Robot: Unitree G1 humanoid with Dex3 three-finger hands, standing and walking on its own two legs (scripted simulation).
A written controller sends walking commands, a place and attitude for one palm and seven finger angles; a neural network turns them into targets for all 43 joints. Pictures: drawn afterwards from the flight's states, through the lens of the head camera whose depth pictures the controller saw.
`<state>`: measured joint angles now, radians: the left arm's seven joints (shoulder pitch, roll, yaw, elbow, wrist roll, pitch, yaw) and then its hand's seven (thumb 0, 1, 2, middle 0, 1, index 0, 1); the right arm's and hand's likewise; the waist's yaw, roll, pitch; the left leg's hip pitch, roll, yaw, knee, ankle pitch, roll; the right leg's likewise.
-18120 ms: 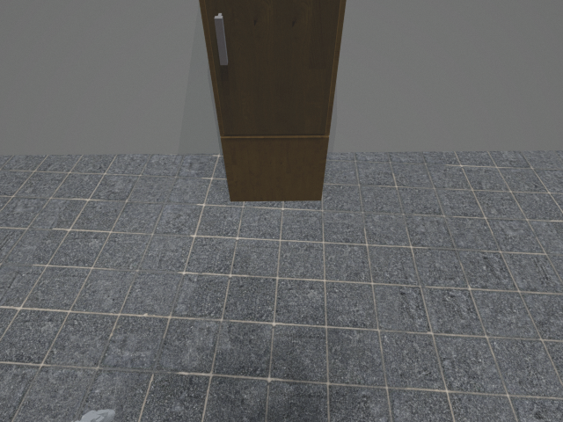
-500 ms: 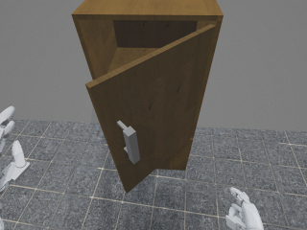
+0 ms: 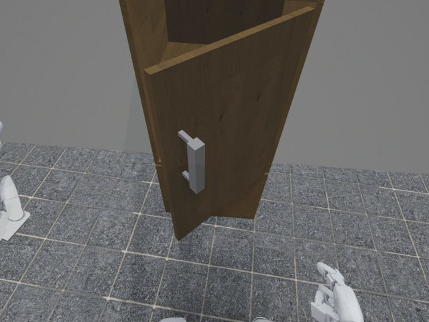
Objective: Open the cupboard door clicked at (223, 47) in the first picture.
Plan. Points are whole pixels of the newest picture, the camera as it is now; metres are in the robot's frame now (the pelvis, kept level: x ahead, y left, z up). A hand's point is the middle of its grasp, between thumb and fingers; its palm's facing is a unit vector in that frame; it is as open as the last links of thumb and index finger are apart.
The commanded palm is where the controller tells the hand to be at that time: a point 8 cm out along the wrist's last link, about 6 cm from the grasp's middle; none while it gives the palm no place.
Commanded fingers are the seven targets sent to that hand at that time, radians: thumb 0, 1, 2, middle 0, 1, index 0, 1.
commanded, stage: step back with the hand held close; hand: left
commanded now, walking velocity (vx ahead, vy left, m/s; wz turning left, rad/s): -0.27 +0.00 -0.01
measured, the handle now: (190, 162) +0.41 +0.09 +0.06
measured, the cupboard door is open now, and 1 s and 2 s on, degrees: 46 46 46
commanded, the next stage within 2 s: stop stepping back and stand still in 0.56 s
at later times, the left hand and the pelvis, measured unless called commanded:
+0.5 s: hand (38, 266) +0.15 +0.22 +0.17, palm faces +0.26 -0.80 -0.54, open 7.4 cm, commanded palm +0.08 +0.27 +0.20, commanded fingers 0.00 0.90 0.90 -0.20 -0.30 -0.20 -0.30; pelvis -0.08 -0.02 +0.02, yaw -2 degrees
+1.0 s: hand out of the picture -0.03 +0.22 +0.18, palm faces +0.45 -0.78 -0.44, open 7.4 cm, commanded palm -0.07 +0.26 +0.20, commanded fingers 0.00 0.90 0.90 -0.20 -0.30 -0.20 -0.30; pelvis -0.21 -0.05 +0.02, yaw +1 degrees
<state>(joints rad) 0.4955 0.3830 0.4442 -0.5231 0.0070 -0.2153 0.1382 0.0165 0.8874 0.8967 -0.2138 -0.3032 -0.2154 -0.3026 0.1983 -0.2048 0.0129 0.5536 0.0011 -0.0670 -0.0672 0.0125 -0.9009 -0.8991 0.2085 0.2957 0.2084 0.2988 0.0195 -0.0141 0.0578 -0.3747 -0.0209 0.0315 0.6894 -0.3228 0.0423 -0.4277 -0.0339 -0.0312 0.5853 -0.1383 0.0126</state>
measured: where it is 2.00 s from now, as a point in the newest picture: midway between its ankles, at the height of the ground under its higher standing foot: outside the picture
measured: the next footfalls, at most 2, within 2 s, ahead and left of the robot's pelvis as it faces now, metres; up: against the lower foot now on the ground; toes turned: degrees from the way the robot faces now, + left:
right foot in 0.34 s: -0.08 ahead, -0.12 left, +0.00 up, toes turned -1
left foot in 0.58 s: -0.04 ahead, +0.07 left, +0.00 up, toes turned +0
